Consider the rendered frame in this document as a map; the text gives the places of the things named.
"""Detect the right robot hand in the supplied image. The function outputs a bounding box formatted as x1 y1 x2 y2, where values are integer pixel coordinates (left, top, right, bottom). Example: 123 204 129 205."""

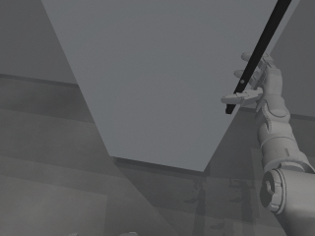
221 52 283 107

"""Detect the fridge door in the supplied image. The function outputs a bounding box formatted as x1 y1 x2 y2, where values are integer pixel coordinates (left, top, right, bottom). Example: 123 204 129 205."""
41 0 300 172

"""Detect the right robot forearm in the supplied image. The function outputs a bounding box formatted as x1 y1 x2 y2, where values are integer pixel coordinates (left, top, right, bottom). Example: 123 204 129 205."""
254 94 315 174

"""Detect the right robot upper arm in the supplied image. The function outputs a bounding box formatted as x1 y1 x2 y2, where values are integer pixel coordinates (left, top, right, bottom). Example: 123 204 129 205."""
259 168 315 236

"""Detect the handle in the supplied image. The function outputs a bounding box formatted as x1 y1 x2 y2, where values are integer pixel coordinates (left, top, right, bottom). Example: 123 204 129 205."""
225 0 291 114

